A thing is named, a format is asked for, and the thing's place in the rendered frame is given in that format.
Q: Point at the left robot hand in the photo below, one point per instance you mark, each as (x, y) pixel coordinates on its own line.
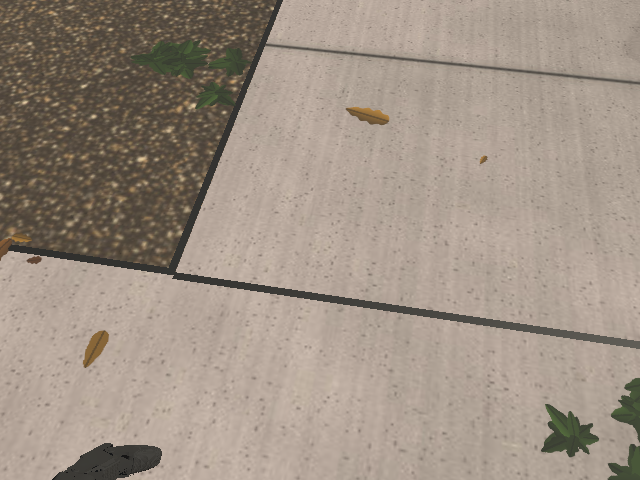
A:
(106, 462)

